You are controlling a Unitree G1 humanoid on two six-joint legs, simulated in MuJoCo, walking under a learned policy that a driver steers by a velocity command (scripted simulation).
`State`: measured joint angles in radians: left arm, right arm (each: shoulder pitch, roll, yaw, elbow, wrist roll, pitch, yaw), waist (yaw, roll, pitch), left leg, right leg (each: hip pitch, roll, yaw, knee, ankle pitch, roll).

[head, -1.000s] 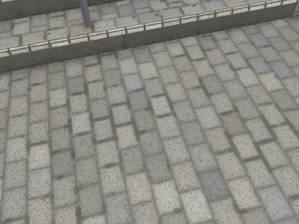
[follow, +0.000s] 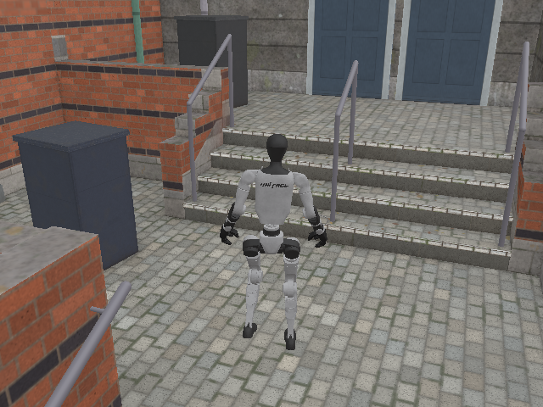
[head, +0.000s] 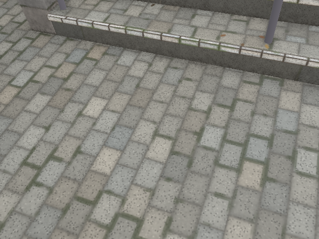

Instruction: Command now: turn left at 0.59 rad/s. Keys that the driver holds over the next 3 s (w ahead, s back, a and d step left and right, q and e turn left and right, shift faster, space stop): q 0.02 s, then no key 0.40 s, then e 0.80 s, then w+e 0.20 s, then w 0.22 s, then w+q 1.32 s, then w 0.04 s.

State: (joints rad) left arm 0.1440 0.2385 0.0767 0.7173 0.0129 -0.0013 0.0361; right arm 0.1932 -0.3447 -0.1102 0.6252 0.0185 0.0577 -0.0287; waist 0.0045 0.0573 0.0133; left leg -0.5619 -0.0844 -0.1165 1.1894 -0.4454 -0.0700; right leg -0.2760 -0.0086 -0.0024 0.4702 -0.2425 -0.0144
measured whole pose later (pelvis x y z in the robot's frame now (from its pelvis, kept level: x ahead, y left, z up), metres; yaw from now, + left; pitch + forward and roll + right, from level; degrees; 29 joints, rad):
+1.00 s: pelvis -0.04 +0.04 +0.00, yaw -10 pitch +2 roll +0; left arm 0.14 0.31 0.09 0.66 -0.02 0.07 0.01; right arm 0.22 -0.25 -0.08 0.66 -0.02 0.00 -0.04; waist -0.02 -0.02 0.04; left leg -0.25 0.05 0.13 0.48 -0.26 0.02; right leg -0.53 -0.01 0.02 1.07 -0.43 0.08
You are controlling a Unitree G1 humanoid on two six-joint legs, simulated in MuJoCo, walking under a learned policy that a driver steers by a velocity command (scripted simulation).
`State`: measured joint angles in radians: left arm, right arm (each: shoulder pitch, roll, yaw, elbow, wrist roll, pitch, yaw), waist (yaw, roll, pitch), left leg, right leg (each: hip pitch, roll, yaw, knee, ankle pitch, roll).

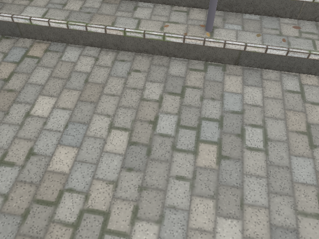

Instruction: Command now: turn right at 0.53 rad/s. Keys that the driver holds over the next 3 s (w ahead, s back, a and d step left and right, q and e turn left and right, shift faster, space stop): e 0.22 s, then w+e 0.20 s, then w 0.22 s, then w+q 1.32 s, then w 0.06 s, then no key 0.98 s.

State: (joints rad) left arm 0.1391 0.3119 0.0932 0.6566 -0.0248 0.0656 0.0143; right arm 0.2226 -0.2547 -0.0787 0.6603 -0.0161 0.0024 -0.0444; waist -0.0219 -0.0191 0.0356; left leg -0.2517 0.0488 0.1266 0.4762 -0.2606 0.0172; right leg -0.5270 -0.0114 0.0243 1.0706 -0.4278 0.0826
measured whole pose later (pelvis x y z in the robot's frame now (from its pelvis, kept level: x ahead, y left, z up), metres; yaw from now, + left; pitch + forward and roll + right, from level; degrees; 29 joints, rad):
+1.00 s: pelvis +0.22 -0.09 +0.00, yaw -13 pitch +3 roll +0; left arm 0.05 0.27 0.03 0.61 -0.01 -0.10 -0.03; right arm 0.45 -0.27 -0.06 0.79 0.03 -0.04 -0.01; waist -0.11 -0.03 0.03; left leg -0.05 -0.04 -0.15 0.33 -0.32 0.02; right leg -0.55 -0.01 0.07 0.56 -0.08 0.04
